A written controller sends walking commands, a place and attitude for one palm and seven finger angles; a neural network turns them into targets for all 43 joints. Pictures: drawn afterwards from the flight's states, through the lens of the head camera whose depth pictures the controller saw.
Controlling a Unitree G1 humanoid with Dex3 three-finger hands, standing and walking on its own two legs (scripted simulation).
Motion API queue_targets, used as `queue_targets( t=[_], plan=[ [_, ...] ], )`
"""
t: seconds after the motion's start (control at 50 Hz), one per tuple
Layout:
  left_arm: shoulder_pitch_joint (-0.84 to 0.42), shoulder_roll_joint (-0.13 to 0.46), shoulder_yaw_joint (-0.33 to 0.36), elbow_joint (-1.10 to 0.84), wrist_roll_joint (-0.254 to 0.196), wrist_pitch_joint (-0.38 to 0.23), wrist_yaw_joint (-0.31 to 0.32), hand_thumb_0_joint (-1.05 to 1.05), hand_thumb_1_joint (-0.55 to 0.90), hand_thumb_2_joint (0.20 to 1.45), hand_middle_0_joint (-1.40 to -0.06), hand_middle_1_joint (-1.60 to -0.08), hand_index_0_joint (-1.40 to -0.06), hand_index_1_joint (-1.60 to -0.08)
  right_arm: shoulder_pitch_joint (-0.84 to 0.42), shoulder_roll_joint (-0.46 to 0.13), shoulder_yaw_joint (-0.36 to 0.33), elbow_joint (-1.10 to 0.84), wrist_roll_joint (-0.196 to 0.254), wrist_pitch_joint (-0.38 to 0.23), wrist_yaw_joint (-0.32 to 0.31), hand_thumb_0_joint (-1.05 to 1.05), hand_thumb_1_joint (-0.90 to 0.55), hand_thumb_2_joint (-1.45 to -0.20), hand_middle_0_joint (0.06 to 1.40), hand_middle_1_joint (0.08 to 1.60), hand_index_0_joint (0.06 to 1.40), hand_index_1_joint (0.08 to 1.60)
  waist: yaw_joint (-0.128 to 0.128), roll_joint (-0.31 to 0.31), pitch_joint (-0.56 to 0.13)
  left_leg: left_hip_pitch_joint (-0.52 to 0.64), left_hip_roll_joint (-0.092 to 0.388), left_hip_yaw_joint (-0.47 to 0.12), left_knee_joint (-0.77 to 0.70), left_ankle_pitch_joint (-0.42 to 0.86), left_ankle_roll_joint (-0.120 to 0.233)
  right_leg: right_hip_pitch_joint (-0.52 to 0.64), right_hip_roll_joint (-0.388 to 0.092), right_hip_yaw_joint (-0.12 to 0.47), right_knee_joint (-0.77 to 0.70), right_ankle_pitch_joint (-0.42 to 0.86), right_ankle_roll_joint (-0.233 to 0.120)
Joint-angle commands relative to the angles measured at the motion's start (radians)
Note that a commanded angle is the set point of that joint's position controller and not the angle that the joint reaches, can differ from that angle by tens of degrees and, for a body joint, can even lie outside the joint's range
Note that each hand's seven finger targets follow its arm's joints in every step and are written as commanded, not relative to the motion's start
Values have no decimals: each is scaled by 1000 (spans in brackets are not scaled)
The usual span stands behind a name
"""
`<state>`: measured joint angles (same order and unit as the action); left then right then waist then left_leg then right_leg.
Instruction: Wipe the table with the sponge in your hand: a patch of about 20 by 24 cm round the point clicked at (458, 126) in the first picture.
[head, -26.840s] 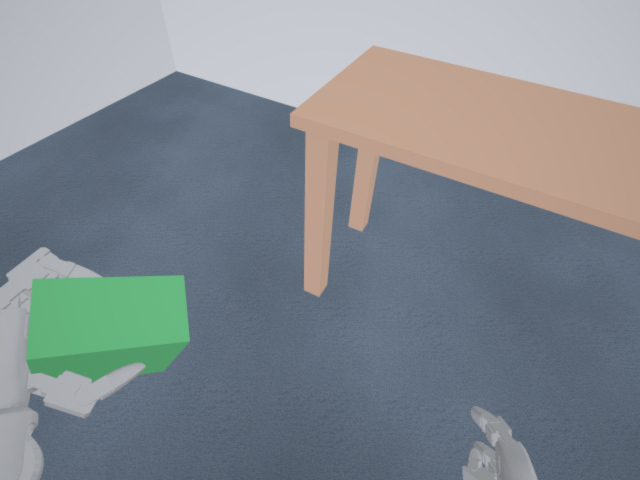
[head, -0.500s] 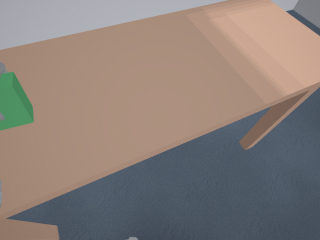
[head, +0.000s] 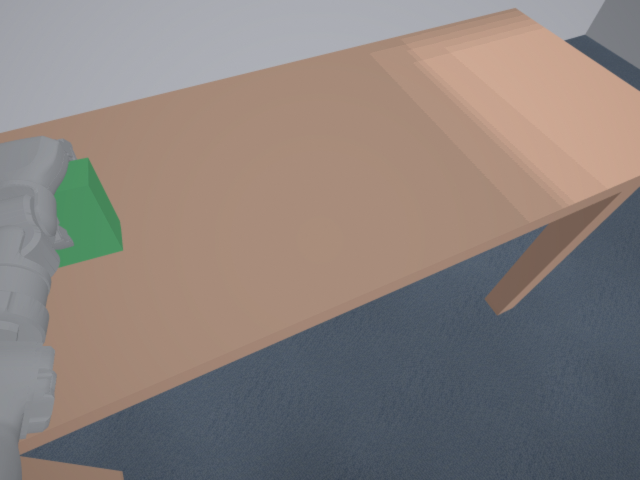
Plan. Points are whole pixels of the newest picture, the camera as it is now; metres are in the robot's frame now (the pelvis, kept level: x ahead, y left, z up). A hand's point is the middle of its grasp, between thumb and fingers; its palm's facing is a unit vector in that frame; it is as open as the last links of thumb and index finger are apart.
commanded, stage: wipe back along the middle lane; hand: left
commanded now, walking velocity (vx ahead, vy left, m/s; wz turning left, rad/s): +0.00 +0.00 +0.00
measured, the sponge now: (61, 228) +0.41 +0.36 +0.04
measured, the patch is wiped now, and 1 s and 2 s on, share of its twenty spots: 0.35 0.45 0.70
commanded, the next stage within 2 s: slide across to the third lane in 1.54 s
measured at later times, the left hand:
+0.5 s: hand (59, 225) +0.39 +0.34 +0.08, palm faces -0.07 +0.00 -1.00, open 10.3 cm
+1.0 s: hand (64, 250) +0.36 +0.32 +0.08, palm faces -0.02 -0.01 -1.00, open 10.4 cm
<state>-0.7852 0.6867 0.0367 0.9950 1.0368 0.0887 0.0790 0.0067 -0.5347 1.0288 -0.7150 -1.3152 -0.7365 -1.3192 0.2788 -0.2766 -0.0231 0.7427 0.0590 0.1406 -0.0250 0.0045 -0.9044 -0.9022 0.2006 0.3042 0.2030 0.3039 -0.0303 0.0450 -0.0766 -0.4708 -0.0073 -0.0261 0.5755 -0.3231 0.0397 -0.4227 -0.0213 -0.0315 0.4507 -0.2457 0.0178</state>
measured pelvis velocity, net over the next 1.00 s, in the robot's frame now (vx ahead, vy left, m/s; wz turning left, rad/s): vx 0.01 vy -0.01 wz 0.01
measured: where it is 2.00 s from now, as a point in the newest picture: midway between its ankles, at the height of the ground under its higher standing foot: outside the picture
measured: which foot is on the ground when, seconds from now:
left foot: down 0.00-1.00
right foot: down 0.00-1.00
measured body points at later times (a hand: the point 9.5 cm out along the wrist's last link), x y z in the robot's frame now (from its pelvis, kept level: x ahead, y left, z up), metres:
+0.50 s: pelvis +0.00 -0.02 +0.00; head +0.05 -0.02 +0.45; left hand +0.39 +0.33 +0.13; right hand +0.09 -0.29 -0.13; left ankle -0.04 +0.09 -0.73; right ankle -0.03 -0.16 -0.73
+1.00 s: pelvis +0.01 -0.01 +0.00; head +0.03 -0.03 +0.45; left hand +0.35 +0.31 +0.13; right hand +0.16 -0.27 -0.11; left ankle -0.04 +0.09 -0.73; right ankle -0.03 -0.16 -0.73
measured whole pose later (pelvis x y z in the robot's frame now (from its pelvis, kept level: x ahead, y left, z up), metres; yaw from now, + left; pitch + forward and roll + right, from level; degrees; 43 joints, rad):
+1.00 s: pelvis +0.01 -0.01 +0.00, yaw +0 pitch +7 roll -2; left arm -0.38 0.54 -0.03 0.49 0.96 0.30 0.09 0.00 -0.51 1.03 -0.68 -1.34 -0.70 -1.34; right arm 0.18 -0.29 -0.01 0.67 0.08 0.13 -0.02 0.01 -0.91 -0.90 0.20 0.30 0.20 0.30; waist 0.03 0.07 -0.08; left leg -0.33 -0.01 -0.03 0.54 -0.33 0.02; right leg -0.30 -0.02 -0.03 0.46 -0.28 0.02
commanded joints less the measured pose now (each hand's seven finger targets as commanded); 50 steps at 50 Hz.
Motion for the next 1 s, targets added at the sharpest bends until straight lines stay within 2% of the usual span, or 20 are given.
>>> queue_targets(
  t=[0.0, 0.04, 0.1, 0.16, 0.18, 0.24, 0.28, 0.34, 0.38, 0.42, 0.44, 0.48, 0.54, 0.58, 0.64, 0.72, 0.84, 0.88, 0.94, 0.98],
  plan=[
    [-270, 193, 18, -131, 1, 0, 6, 0, 100, 1300, -1200, -1600, -1200, -1600, 75, -177, -59, -68, -7, -11, -13, 0, -900, -900, 200, 300, 200, 300, -25, 18, -327, 239, 10, -15, -25, 557, -2, 131, 67, -27, 10, 336, -79],
    [-212, 225, 57, -135, -5, 1, 0, 0, 100, 1300, -1200, -1600, -1200, -1600, 63, -182, -57, -76, -6, -8, -13, 0, -900, -900, 200, 300, 200, 300, 0, 12, -330, 222, 9, -7, -37, 564, 2, 169, 63, -23, 8, 368, -83],
    [-193, 211, 34, -106, 5, 9, -3, 0, 100, 1300, -1200, -1600, -1200, -1600, 58, -183, -54, -80, -1, -7, -13, 0, -900, -900, 200, 300, 200, 300, -13, -15, -274, 181, -1, 0, -43, 460, 7, 153, 64, -28, 6, 322, -79],
    [-172, 221, 41, -168, 13, 6, -4, 0, 100, 1300, -1200, -1600, -1200, -1600, 47, -181, -56, -92, 0, -10, -10, 0, -900, -900, 200, 300, 200, 300, 4, 38, -311, 210, 0, 1, -40, 509, 6, 168, 62, -23, 17, 345, -85],
    [-156, 157, -7, -178, 9, 10, -6, 0, 100, 1300, -1200, -1600, -1200, -1600, 42, -173, -57, -99, 1, -13, -7, 0, -900, -900, 200, 300, 200, 300, -5, 34, -301, 218, 0, 3, -34, 517, 7, 154, 65, -26, 15, 343, -82],
    [-56, 179, 49, -196, -18, 18, -2, 0, 100, 1300, -1200, -1600, -1200, -1600, 26, -178, -60, -107, 4, -15, -4, 0, -900, -900, 200, 300, 200, 300, 21, 6, -302, 203, 1, 4, -39, 517, 6, 186, 65, -22, 10, 361, -85],
    [-40, 122, 6, -228, -31, 28, -1, 0, 100, 1300, -1200, -1600, -1200, -1600, 14, -174, -61, -113, 5, -17, -2, 0, -900, -900, 200, 300, 200, 300, 12, -2, -292, 203, 1, 10, -36, 504, 9, 182, 63, -27, 13, 366, -79],
    [11, 150, 39, -238, -35, 50, 2, 0, 100, 1300, -1200, -1600, -1200, -1600, -10, -180, -57, -117, 10, -18, -2, 0, -900, -900, 200, 300, 200, 300, 24, -26, -272, 183, -4, 11, -49, 475, 10, 201, 62, -23, 8, 366, -81],
    [1, 106, -6, -224, -33, 67, 2, 0, 100, 1300, -1200, -1600, -1200, -1600, -14, -177, -55, -116, 11, -21, -3, 0, -900, -900, 200, 300, 200, 300, 8, -46, -228, 167, -9, 18, -52, 418, 12, 185, 60, -28, 7, 342, -75],
    [24, 101, -10, -244, -36, 78, -1, 0, 100, 1300, -1200, -1600, -1200, -1600, -29, -174, -52, -127, 14, -23, -2, 0, -900, -900, 200, 300, 200, 300, 19, -26, -232, 172, -13, 17, -58, 410, 11, 193, 60, -29, 7, 331, -79],
    [41, 128, 23, -260, -41, 78, -4, 0, 100, 1300, -1200, -1600, -1200, -1600, -36, -176, -53, -129, 15, -24, -3, 0, -900, -900, 200, 300, 200, 300, 32, -26, -247, 177, -10, 14, -60, 430, 12, 208, 58, -23, 5, 343, -82],
    [39, 79, -23, -279, -41, 87, -8, 0, 100, 1300, -1200, -1600, -1200, -1600, -42, -172, -52, -135, 15, -27, -3, 0, -900, -900, 200, 300, 200, 300, 19, -35, -238, 188, -11, 16, -55, 417, 12, 196, 59, -29, 7, 336, -78],
    [85, 88, -1, -313, -51, 95, -14, 0, 100, 1300, -1200, -1600, -1200, -1600, -66, -170, -47, -152, 16, -30, -6, 0, -900, -900, 200, 300, 200, 300, 36, -38, -240, 186, -12, 15, -62, 421, 12, 217, 57, -25, 3, 347, -81],
    [109, 69, -13, -338, -59, 103, -15, 0, 100, 1300, -1200, -1600, -1200, -1600, -73, -167, -47, -159, 17, -33, -5, 0, -900, -900, 200, 300, 200, 300, 32, -43, -235, 192, -14, 19, -58, 415, 13, 223, 56, -27, 5, 354, -75],
    [140, 109, 28, -372, -67, 111, -19, 0, 100, 1300, -1200, -1600, -1200, -1600, -96, -170, -41, -169, 18, -34, -9, 0, -900, -900, 200, 300, 200, 300, 50, -52, -231, 186, -16, 18, -70, 412, 13, 249, 55, -21, -2, 362, -78],
    [191, 42, -19, -426, -70, 133, -19, 0, 100, 1300, -1200, -1600, -1200, -1600, -113, -161, -40, -184, 19, -39, -6, 0, -900, -900, 200, 300, 200, 300, 46, -35, -209, 207, -15, 15, -71, 418, 8, 228, 56, -35, 0, 334, -75],
    [202, 22, -25, -502, -81, 173, -25, 0, 100, 1300, -1200, -1600, -1200, -1600, -150, -158, -34, -195, 21, -43, -9, 0, -900, -900, 200, 300, 200, 300, 52, -39, -210, 234, -9, 2, -77, 436, 7, 227, 57, -34, -3, 323, -79],
    [221, -50, -85, -536, -85, 185, -27, 0, 100, 1300, -1200, -1600, -1200, -1600, -150, -150, -35, -199, 20, -46, -5, 0, -900, -900, 200, 300, 200, 300, 43, -24, -213, 253, -9, 1, -69, 458, 5, 219, 58, -41, 5, 328, -77],
    [322, -32, -39, -587, -102, 195, -29, 0, 100, 1300, -1200, -1600, -1200, -1600, -175, -150, -33, -214, 20, -51, 0, 0, -900, -900, 200, 300, 200, 300, 69, -41, -236, 260, -2, -7, -68, 516, 4, 252, 57, -37, 9, 364, -78],
    [359, -101, -97, -620, -106, 209, -30, 0, 100, 1300, -1200, -1600, -1200, -1600, -176, -142, -32, -219, 20, -54, 5, 0, -900, -900, 200, 300, 200, 300, 58, -53, -215, 265, -2, -7, -62, 526, 2, 242, 57, -47, 16, 366, -71]
  ],
)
